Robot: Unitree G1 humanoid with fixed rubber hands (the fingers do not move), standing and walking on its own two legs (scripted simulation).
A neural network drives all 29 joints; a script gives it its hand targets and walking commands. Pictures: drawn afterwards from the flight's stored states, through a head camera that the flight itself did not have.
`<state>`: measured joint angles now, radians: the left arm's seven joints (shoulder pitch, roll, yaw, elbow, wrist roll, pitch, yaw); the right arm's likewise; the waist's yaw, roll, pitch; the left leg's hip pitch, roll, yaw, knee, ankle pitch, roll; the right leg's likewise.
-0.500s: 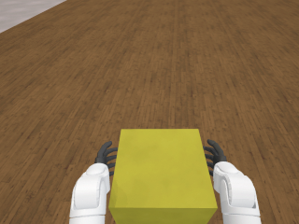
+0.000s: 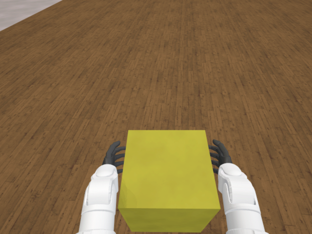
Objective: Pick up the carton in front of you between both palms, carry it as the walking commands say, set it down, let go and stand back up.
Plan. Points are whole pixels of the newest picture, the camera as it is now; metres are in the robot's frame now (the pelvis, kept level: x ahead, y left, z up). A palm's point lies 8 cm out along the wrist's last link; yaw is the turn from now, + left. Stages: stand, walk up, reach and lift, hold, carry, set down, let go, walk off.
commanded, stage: carry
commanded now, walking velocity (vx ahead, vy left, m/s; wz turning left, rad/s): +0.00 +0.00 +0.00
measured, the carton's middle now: (166, 183) +0.29 +0.00 -0.04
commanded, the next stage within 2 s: hold in 0.46 s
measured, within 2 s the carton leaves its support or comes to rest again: neither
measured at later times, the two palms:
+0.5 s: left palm (107, 175) +0.27 +0.15 +0.04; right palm (225, 173) +0.27 -0.15 +0.04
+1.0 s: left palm (102, 189) +0.23 +0.15 +0.05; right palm (229, 188) +0.23 -0.15 +0.05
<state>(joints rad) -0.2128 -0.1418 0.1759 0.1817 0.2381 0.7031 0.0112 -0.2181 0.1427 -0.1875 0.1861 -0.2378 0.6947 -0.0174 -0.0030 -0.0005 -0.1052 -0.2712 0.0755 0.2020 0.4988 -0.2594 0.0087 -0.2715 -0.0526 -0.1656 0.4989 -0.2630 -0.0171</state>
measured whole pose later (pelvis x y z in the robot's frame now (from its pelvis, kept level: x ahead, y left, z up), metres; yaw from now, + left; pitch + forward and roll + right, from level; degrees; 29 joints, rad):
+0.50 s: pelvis -0.01 +0.00 +0.00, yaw +0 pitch +0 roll +0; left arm -0.19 -0.14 0.16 0.14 0.23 0.74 0.01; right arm -0.20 0.14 -0.17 0.15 -0.23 0.73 -0.02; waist 0.00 0.00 -0.05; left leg -0.22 0.06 0.16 0.47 -0.20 0.01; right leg -0.22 -0.04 -0.14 0.47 -0.20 -0.02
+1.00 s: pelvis -0.05 +0.00 +0.00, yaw +0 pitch -11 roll +0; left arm -0.25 -0.15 0.21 0.23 0.27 0.74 -0.01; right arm -0.26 0.15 -0.22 0.25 -0.28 0.73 0.00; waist 0.00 0.00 0.07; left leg -0.07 0.01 0.06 0.45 -0.19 0.02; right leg -0.07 -0.01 -0.05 0.45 -0.19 -0.01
